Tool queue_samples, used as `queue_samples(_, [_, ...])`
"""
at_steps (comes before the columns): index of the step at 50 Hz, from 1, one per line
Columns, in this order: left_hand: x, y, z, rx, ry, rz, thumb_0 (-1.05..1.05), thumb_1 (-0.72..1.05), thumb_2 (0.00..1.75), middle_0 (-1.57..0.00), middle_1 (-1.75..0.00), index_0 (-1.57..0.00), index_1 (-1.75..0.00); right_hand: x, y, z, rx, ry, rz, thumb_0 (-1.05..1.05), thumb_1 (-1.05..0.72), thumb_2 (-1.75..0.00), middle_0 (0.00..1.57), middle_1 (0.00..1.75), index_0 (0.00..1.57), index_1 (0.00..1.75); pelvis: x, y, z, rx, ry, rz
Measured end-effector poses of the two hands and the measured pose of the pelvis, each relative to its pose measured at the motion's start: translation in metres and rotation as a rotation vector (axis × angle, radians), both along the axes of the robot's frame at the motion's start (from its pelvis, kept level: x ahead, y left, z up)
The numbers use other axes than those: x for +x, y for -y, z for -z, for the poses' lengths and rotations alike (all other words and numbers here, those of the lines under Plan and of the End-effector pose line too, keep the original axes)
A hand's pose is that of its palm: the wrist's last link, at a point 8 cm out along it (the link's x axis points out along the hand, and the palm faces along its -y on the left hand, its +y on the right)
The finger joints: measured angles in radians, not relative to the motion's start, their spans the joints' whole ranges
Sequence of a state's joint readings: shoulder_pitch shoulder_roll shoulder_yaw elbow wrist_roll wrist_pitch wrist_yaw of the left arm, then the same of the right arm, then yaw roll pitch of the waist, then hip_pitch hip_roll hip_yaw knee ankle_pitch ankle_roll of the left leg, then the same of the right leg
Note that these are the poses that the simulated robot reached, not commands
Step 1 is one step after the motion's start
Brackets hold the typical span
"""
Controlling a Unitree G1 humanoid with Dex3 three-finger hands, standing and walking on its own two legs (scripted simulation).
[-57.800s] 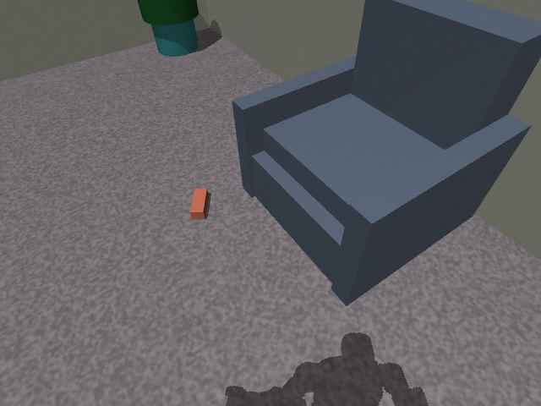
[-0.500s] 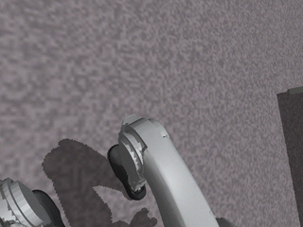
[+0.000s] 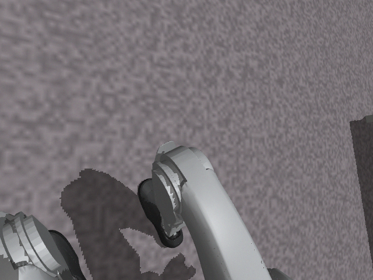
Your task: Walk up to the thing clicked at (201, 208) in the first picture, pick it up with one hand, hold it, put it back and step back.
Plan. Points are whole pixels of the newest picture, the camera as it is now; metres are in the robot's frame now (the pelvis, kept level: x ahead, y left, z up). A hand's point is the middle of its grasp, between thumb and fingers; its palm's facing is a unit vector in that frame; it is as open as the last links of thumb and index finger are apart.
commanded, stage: withdraw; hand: left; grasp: from above
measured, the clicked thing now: out of the picture +0.48 +0.35 -0.30
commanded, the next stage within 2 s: home in 0.72 s
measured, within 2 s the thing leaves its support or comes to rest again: neither
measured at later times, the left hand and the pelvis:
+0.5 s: hand out of the picture +0.42 +0.36 -0.09, palm faces -0.50 -0.15 -0.85, open 13.9 cm; pelvis -0.01 -0.01 +0.03, yaw +7 degrees
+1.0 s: hand out of the picture +0.49 +0.33 -0.19, palm faces -0.35 -0.16 -0.92, open 12.8 cm; pelvis +0.00 -0.01 -0.01, yaw +5 degrees
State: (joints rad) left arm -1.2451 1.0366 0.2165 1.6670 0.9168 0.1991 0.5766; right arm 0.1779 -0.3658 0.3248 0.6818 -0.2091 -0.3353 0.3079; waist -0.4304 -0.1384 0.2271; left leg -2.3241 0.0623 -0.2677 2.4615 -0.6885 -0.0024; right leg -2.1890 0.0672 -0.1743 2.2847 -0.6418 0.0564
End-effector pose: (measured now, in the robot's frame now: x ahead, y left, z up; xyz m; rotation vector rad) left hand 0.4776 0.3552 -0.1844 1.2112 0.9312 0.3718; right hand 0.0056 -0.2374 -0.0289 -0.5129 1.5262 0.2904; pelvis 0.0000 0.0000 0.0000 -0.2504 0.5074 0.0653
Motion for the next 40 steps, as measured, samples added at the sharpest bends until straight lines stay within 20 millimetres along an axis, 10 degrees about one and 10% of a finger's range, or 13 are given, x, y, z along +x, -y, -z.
queue_samples(8, [0.014,-0.007,-0.069,0.065,0.058,0.176,0.0,-0.49,0.99,-0.09,-0.97,-0.09,-0.96,0.022,0.007,0.016,0.019,0.068,0.068,0.0,-0.92,-0.9,0.2,0.3,0.2,0.3,0.007,0.002,-0.005,0.01,-0.049,-0.009])
queue_samples(22, [-0.041,-0.01,-0.149,-0.021,-0.142,0.527,0.0,-0.48,1.0,-0.1,-0.97,-0.09,-0.97,0.094,0.021,0.035,-0.008,0.269,0.047,0.0,-0.91,-0.9,0.2,0.3,0.2,0.3,-0.01,0.004,-0.025,0.076,-0.012,-0.065])
queue_samples(31, [-0.04,-0.015,-0.148,-0.018,-0.096,0.673,0.0,-0.44,0.97,-0.13,-0.94,-0.12,-0.94,0.103,0.032,0.023,-0.149,0.281,0.021,0.0,-0.9,-0.9,0.2,0.3,0.2,0.3,-0.012,0.006,-0.024,0.078,-0.024,-0.072])
queue_samples(40, [-0.019,0.009,-0.091,0.011,-0.074,0.693,0.0,-0.4,0.94,-0.15,-0.93,-0.15,-0.92,0.078,0.03,0.03,-0.19,0.176,0.044,0.0,-0.89,-0.89,0.2,0.3,0.2,0.3,-0.007,0.005,-0.011,0.065,-0.055,-0.073])
